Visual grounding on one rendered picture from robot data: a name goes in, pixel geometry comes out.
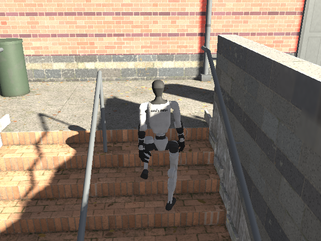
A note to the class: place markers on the stairs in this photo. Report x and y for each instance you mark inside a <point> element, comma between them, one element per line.
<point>42,178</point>

